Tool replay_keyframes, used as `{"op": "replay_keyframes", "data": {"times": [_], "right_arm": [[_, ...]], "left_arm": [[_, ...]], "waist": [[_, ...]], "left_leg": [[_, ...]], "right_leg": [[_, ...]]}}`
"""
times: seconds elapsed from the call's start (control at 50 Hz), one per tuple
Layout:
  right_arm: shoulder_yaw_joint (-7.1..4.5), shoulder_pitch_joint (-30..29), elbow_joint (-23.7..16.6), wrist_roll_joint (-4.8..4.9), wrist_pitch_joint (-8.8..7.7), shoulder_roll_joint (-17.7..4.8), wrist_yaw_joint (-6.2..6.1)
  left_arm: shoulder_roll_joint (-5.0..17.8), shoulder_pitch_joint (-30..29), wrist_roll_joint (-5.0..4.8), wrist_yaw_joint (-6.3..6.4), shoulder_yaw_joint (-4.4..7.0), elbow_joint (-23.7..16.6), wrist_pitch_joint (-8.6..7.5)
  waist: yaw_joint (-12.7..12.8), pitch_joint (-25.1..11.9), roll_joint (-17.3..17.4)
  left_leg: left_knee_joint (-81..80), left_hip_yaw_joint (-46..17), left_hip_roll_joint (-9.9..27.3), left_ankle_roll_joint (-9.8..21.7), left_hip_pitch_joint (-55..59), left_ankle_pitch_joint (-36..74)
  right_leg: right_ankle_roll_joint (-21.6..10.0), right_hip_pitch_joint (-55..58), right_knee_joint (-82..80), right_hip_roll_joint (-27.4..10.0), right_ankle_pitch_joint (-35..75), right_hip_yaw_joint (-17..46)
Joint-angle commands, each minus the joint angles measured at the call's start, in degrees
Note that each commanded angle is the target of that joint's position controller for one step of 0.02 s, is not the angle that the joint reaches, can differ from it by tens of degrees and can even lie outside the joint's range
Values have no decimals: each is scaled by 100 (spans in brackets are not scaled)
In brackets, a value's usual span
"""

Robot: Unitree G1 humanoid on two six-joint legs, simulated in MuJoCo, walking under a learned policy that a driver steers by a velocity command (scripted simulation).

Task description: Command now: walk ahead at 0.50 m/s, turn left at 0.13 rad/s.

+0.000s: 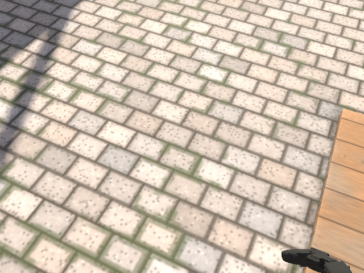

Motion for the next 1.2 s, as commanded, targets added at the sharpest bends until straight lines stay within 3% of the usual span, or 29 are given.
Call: {"op": "replay_keyframes", "data": {"times": [0.02,0.04,0.06,0.1,0.12,0.14,0.18,0.24,0.3,0.4,0.46,0.5,0.52,0.54,0.56,0.58,0.62,0.66,0.74,0.86,0.96,1.02,1.06,1.08,1.1,1.12,1.14,1.16,1.2], "right_arm": [[-430,2963,483,-235,-72,-1412,-212],[-467,2999,510,57,65,-1318,-213],[-432,2472,496,163,101,-1127,-199],[-343,1682,425,158,25,-710,-168],[-312,1587,442,152,-19,-583,-188],[-303,1606,475,131,-80,-518,-196],[-344,1912,616,131,-197,-648,-206],[-352,2216,750,122,-253,-699,-245],[-316,2379,807,131,-290,-624,-257],[-345,2867,984,107,-289,-805,-329],[-397,2833,991,56,-244,-1000,-396],[-426,2784,945,42,-150,-1106,-394],[-397,2786,799,58,-135,-1050,-376],[-273,3095,423,225,-177,-446,-236],[-398,2488,313,119,-236,-942,-213],[-399,2045,85,149,-305,-922,-172],[-387,1971,69,96,-301,-810,-177],[-379,2154,55,-52,-80,-725,-173],[-386,1717,-196,-79,139,-678,-131],[-378,462,-686,-23,143,-726,-73],[-311,-263,-1085,21,49,-768,-30],[-339,221,-1080,73,-24,-947,-62],[-448,1455,-747,68,-117,-1195,-178],[-535,2258,-675,-39,-181,-1523,-275],[-611,2584,-750,-168,-139,-1967,-351],[-651,2344,-751,-68,-39,-1944,-314],[-533,1913,-865,-21,5,-1355,-290],[-435,1672,-867,15,0,-972,-265],[-385,1701,-742,4,-57,-881,-270]], "left_arm": [[415,174,-223,-92,3,-551,-72],[789,120,-135,-79,134,-498,-32],[938,-441,9,-61,211,-658,4],[660,-761,37,-92,199,-742,34],[527,-592,96,-119,189,-667,133],[361,-394,126,-150,166,-549,201],[387,-536,104,-192,223,-582,262],[506,-1323,63,-231,288,-838,254],[388,-1988,30,-294,234,-1060,210],[443,-2804,86,-325,178,-1414,202],[584,-2593,104,-295,241,-1450,171],[769,-1431,117,-252,362,-1086,104],[1192,-622,194,-205,510,-884,66],[1923,-377,193,-143,710,-987,77],[1778,-571,-33,-157,667,-998,181],[1704,-1009,-36,-129,634,-1051,217],[1228,-1452,-36,-100,503,-1110,193],[1059,-1589,-94,-63,430,-1151,120],[1332,-1243,-128,-82,491,-1118,28],[1362,-612,-115,-72,501,-1129,74],[1453,-348,-21,-2,512,-1202,83],[1593,-683,0,50,547,-1360,75],[1672,-987,-33,-19,559,-1463,31],[1418,-946,-98,-87,488,-1569,-20],[826,-552,-245,-83,353,-1752,-22],[1220,-189,-111,-44,401,-1771,44],[1367,-411,8,-33,425,-1616,135],[1302,-799,42,-101,409,-1628,165],[1152,-1010,101,-216,393,-1709,260]], "waist": [[-1309,-2066,865],[-1260,-2307,613],[-1043,-1246,155],[-575,-61,114],[-359,102,162],[-276,107,224],[-218,69,257],[-285,262,388],[-392,315,449],[-653,407,386],[-465,96,445],[32,-585,403],[366,-1089,124],[165,-1790,-1355],[235,-1959,-602],[67,-1089,-390],[-320,-333,124],[-583,-341,-55],[-554,-210,-152],[-95,-53,-302],[92,-1,-347],[-237,-90,-471],[-828,-653,-229],[-1135,-1360,255],[-979,-1949,1323],[-629,-2073,1690],[-513,-1217,720],[-539,-638,206],[-425,-270,562]], "left_leg": [[-168,-2969,2362,1223,4760,738],[-765,-4289,2898,1579,4849,627],[-1013,-3448,2502,1313,4098,50],[-1603,-2459,1957,804,2316,363],[-1801,-2048,1753,625,1754,524],[-1928,-1707,1630,533,1461,698],[-2074,-1328,1564,490,1425,1112],[-2263,-838,1452,338,1519,1195],[-2262,-352,1349,194,1577,1441],[-2036,-56,1686,107,2429,2040],[-1046,223,1811,-24,3054,4198],[759,509,1675,-172,2936,4622],[2269,588,1553,-326,1863,3313],[4744,653,448,-678,-628,-967],[5315,-596,206,-635,-1350,-2051],[5155,-719,562,-584,-1774,-1585],[4183,-719,902,-641,-1300,-1115],[3705,-721,951,-812,-759,-1026],[2917,-549,928,-1079,-1031,-574],[1596,-616,831,-1165,-1640,493],[746,-621,567,-1082,-1494,451],[109,-704,408,-894,-364,121],[-386,-594,220,-685,1496,28],[-534,-1385,1071,-444,2796,-664],[-868,-3490,2633,-44,4128,-1137],[-1291,-5059,3004,365,3868,-1494],[-1381,-4301,2783,301,3057,-1898],[-1527,-3327,2408,191,2340,-1602],[-1780,-2165,1947,-17,1711,-585]], "right_leg": [[-62,-2884,4229,-750,2242,86],[-64,-3838,5345,-105,-641,441],[-139,-4443,5352,-445,-195,745],[-92,-4009,4418,-766,340,801],[-4,-3618,4177,-810,437,805],[60,-3315,4057,-769,581,763],[87,-3371,3921,-706,967,786],[109,-3875,3318,-765,1747,850],[94,-3757,2371,-743,2516,676],[-125,-3618,1297,-575,2464,264],[-416,-3080,1027,-203,1514,-61],[-675,-1714,450,208,1421,-177],[-978,-320,264,-330,1214,696],[-2042,1550,-75,-2193,1260,3870],[-2076,1567,-742,-2321,1423,4885],[-1894,887,-783,-2147,1626,3928],[-1437,-389,-993,-1659,2741,2948],[-1263,-927,-1136,-1271,3243,2441],[-1229,-1118,-1330,-986,3307,2214],[-990,-508,-1268,-924,3119,2521],[-975,-83,-851,-1021,3751,2825],[-695,-324,-467,-1035,4129,2982],[-416,-807,817,-620,4894,2762],[-276,-1415,2190,-255,3972,2416],[-111,-2953,3788,510,258,1648],[-143,-3621,4641,403,-614,1375],[-137,-3780,4930,-2,-95,1354],[-92,-3679,4736,-179,326,1261],[-5,-3472,4378,-445,580,1153]]}}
